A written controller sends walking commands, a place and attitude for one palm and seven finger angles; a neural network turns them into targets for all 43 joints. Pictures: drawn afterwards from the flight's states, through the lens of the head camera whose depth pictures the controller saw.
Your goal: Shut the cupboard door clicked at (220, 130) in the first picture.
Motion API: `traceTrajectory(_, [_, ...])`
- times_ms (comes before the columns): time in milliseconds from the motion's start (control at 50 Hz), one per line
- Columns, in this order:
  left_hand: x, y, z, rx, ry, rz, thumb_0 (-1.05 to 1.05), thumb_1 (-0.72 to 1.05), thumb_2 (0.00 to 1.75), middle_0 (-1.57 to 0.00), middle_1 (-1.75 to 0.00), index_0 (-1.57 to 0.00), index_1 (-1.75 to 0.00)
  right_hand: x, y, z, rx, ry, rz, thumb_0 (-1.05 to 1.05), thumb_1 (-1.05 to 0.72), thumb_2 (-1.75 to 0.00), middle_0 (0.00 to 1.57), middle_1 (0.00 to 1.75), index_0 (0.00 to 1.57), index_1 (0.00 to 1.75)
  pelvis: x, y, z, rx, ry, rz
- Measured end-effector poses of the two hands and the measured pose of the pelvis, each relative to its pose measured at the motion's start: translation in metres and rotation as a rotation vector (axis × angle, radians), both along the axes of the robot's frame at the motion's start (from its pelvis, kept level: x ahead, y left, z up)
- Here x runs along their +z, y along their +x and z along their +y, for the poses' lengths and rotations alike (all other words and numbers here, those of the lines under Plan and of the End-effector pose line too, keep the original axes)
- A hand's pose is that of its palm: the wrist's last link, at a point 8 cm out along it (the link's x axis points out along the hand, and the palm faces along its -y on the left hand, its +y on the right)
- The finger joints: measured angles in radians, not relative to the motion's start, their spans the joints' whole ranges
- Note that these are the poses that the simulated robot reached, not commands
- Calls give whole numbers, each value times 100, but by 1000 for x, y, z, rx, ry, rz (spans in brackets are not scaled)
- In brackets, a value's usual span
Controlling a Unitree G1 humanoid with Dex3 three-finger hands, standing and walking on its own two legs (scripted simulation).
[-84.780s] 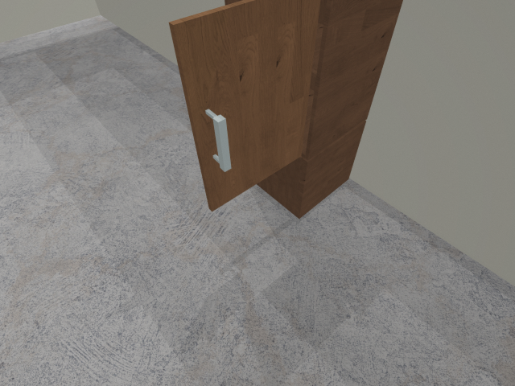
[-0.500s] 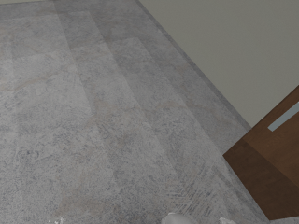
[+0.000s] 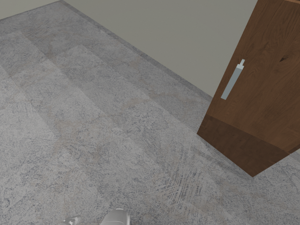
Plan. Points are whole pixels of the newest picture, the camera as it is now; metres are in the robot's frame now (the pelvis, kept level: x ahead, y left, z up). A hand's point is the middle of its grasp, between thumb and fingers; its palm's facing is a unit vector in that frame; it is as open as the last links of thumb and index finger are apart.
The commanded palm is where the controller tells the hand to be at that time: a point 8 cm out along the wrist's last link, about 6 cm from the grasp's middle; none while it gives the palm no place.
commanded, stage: turn to face it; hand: left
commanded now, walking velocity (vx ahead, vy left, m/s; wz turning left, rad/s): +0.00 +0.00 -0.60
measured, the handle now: (232, 80) +0.64 -0.30 -0.04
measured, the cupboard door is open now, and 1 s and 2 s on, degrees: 13 13 13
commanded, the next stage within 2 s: take the last steps up to it in 0.70 s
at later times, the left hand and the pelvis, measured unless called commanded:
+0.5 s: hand (87, 210) +0.17 +0.20 -0.15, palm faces -0.30 -0.93 -0.23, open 7.4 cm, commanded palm none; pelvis +0.00 +0.03 +0.00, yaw -18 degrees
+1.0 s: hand (101, 224) +0.14 +0.16 -0.18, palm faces -0.40 -0.91 -0.14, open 7.4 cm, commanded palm none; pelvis +0.01 +0.01 +0.00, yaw -26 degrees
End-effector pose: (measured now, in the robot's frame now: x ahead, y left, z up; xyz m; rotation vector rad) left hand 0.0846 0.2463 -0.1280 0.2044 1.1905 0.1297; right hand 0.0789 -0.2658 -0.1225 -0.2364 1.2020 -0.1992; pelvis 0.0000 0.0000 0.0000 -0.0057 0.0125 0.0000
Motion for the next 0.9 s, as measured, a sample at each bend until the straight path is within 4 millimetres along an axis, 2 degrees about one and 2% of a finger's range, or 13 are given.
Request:
traceTrajectory(100, [-18, 5, 14, -28, -41, 25, 1, 90, 90, -20, -30, -21, -30, 7, 3, 19, -33, -27, -54, 1, -91, -90, 20, 30, 20, 30, -6, 3, 20, -57, -15, 9])
traceTrajectory(160, [-26, 14, 26, -46, -54, 40, 1, 90, 90, -20, -30, -20, -30, 12, -6, 33, -49, -44, -67, 1, -91, -90, 20, 30, 20, 30, -8, 4, 31, -98, -17, 7])
traceTrajectory(260, [-14, 34, 39, -112, -51, 43, 1, 90, 90, -20, -30, -20, -30, 24, -34, 47, -103, -49, -31, 1, -91, -90, 20, 30, 20, 30, 6, 5, 39, -164, -45, 4])
traceTrajectory(340, [-4, 53, 41, -164, -34, 34, 1, 91, 90, -19, -30, -20, -30, 25, -59, 51, -174, -38, -6, 1, -91, -90, 20, 30, 20, 30, 11, 5, 41, -220, -51, 7])
traceTrajectory(440, [3, 78, 23, -249, -8, 14, 1, 91, 90, -19, -30, -20, -30, 14, -96, 47, -276, -9, 23, 1, -91, -90, 20, 30, 21, 30, 9, 2, 36, -283, -42, 3])
traceTrajectory(540, [9, 102, -15, -344, 15, -48, 1, 91, 90, -19, -30, -20, -30, -10, -138, 35, -373, 40, 66, 1, -91, -90, 20, 30, 20, 30, -1, -3, 19, -334, -15, -4])
traceTrajectory(580, [9, 107, -31, -373, 28, -87, 1, 91, 90, -19, -30, -20, -30, -24, -153, 27, -406, 60, 85, 1, -91, -90, 20, 30, 20, 30, -10, -6, 11, -352, 1, -5])
traceTrajectory(620, [13, 104, -43, -393, 30, -95, 1, 91, 90, -19, -30, -20, -30, -29, -162, 23, -431, 68, 111, 1, -91, -90, 20, 30, 20, 30, -9, -8, 9, -359, -6, -9])
traceTrajectory(700, [17, 91, -56, -404, 29, -66, 1, 90, 90, -20, -30, -20, -30, -24, -165, 19, -455, 79, 105, 1, -91, -90, 19, 30, 20, 30, 0, -11, 5, -383, 5, -11])
traceTrajectory(780, [12, 79, -62, -408, 7, -23, 1, 90, 90, -20, -30, -20, -30, -14, -160, 19, -462, 79, 78, 1, -91, -90, 19, 30, 20, 30, 4, -11, 1, -399, 9, -4])
traceTrajectory(900, [-6, 69, -56, -386, -42, 28, 1, 90, 90, -20, -30, -20, -30, -3, -144, 26, -453, 43, 57, 1, -91, -90, 19, 30, 20, 30, 3, -2, 7, -421, -4, 4])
